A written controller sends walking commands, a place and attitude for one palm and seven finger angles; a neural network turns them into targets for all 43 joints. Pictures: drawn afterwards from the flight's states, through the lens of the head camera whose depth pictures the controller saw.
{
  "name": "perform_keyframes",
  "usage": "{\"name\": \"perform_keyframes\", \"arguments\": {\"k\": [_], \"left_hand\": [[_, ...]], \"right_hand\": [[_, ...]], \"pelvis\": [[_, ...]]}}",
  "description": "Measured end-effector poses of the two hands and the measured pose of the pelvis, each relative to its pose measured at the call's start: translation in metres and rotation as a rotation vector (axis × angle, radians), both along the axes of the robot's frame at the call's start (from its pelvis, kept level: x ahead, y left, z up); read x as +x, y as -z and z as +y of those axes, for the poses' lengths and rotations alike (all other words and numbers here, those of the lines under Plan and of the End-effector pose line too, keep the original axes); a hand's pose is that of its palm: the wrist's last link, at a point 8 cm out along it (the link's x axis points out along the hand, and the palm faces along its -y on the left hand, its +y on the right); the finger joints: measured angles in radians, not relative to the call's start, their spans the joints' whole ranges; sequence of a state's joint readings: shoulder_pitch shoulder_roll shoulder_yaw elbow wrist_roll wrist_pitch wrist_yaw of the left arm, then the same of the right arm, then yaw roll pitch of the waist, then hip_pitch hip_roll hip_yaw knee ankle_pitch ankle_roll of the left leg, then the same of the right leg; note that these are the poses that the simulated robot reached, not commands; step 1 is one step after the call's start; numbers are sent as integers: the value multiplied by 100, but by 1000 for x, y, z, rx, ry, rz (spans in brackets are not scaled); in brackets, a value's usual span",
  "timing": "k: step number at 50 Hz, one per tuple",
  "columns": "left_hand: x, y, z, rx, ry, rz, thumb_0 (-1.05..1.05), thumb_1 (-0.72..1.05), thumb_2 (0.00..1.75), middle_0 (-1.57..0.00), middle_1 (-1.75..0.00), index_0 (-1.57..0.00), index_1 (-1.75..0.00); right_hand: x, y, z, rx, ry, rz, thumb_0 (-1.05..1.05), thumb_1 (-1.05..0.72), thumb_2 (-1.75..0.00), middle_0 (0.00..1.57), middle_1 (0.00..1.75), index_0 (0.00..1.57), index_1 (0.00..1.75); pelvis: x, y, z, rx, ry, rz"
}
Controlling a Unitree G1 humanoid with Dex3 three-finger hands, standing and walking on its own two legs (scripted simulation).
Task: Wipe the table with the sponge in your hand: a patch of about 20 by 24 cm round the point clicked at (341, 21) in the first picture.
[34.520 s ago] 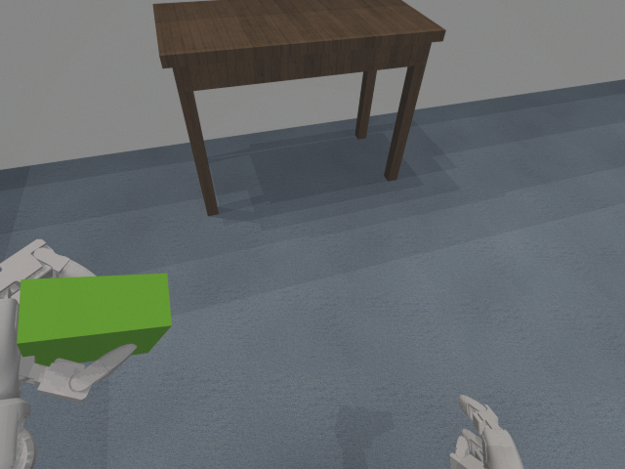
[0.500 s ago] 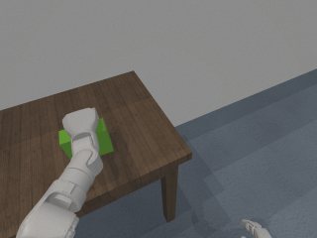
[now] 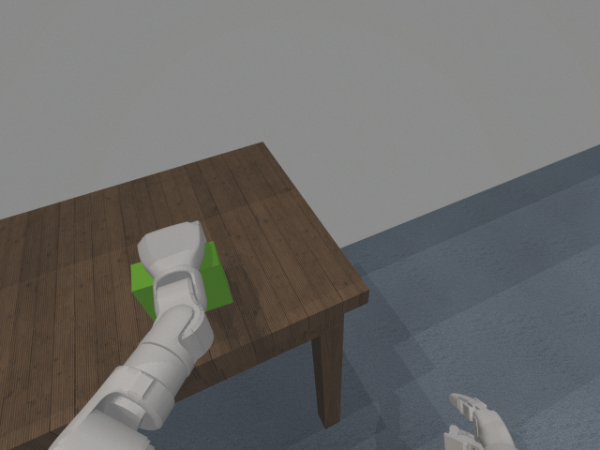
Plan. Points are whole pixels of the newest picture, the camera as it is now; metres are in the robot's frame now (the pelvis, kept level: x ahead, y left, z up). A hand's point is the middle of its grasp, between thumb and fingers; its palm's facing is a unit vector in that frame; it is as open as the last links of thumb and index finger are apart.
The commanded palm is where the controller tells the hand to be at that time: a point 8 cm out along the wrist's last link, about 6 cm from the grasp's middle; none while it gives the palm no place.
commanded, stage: wipe back along the third lane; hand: left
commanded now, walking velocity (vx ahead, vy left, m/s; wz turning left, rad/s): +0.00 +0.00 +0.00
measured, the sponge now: (188, 290) +0.35 +0.22 +0.01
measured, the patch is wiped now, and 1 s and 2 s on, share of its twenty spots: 0.90 0.90 0.90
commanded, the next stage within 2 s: slide back across to the middle lane in 0.12 s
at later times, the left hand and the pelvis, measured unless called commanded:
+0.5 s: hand (179, 285) +0.32 +0.21 +0.06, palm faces +0.03 -0.10 -0.99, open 9.4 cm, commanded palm +0.29 +0.21 +0.11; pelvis +0.00 -0.01 +0.00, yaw -1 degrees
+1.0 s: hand (137, 313) +0.28 +0.25 +0.06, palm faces -0.03 -0.07 -1.00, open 9.4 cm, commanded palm +0.26 +0.26 +0.10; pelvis -0.01 -0.02 +0.00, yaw -1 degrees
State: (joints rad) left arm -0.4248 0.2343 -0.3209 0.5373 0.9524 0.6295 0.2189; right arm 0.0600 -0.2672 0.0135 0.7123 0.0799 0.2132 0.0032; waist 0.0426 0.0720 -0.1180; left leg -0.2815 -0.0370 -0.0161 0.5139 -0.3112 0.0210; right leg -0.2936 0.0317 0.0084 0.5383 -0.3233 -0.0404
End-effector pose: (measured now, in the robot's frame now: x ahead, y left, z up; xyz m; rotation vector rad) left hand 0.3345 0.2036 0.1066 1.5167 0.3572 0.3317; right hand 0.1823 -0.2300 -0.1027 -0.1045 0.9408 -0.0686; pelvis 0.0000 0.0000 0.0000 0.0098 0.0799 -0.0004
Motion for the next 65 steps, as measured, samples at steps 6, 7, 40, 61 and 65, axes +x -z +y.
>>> {"name": "perform_keyframes", "arguments": {"k": [6, 7, 40, 61, 65], "left_hand": [[-8, 0, -5, -8, 11, -15, 0, -43, 105, -76, -145, -77, -146], [-10, 0, -6, -8, 13, -17, 1, -43, 105, -76, -145, -77, -147], [-63, -5, 25, -51, -45, 2, 1, -45, 105, -80, -141, -81, -142], [-59, -4, 60, -7, -29, 53, 1, -47, 106, -82, -139, -82, -141], [-44, -3, 65, 7, -20, 69, 1, -47, 106, -83, -138, -83, -140]], "right_hand": [[13, -5, 3, 14, -19, -34, 1, -91, -90, 20, 30, 20, 30], [16, -6, 3, 17, -23, -39, 1, -91, -90, 20, 30, 20, 30], [12, -17, -13, -27, -24, -110, 1, -91, -90, 20, 30, 20, 30], [-24, 0, -35, -104, 10, -38, 1, -91, -89, 20, 30, 20, 30], [-34, 5, -35, -107, 13, -13, 1, -91, -89, 20, 30, 20, 30]], "pelvis": [[3, 1, 0, 1, 1, -6], [3, 1, -1, 1, 0, -7], [-10, -2, -16, 10, 19, -74], [-23, -1, -22, 7, -6, -49], [-26, 0, -23, 6, -11, -23]]}}
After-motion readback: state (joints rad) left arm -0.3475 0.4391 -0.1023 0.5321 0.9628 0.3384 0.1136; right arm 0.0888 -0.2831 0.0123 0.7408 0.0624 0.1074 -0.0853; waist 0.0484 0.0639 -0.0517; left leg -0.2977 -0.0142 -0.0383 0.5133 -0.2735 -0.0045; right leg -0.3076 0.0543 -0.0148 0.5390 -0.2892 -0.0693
